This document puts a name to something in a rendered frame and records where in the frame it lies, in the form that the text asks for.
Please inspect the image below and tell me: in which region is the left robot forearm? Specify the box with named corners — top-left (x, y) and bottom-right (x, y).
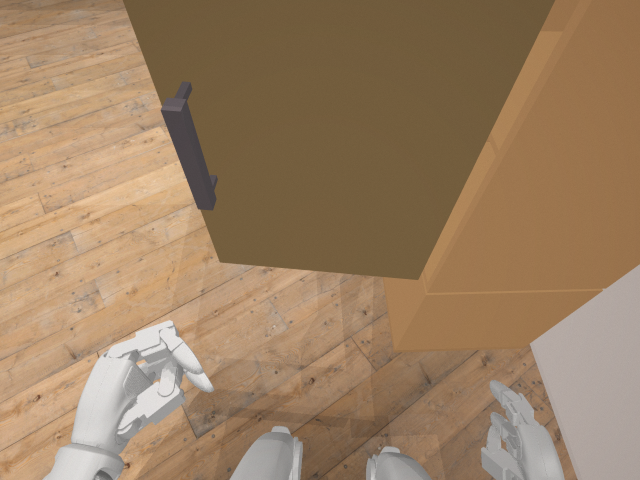
top-left (42, 444), bottom-right (125, 480)

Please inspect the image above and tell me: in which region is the handle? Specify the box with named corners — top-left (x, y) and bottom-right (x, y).
top-left (161, 81), bottom-right (218, 211)

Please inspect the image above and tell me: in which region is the cupboard door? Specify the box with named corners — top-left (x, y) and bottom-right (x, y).
top-left (123, 0), bottom-right (555, 280)

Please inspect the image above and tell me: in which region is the right robot shin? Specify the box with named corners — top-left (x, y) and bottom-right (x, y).
top-left (380, 446), bottom-right (400, 454)

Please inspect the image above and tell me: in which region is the robot right hand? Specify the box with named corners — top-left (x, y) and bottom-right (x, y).
top-left (481, 380), bottom-right (565, 480)

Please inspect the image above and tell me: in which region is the right robot thigh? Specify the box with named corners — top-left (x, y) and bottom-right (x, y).
top-left (366, 452), bottom-right (432, 480)

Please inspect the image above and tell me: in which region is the robot left hand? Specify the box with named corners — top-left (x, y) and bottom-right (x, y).
top-left (71, 320), bottom-right (214, 455)

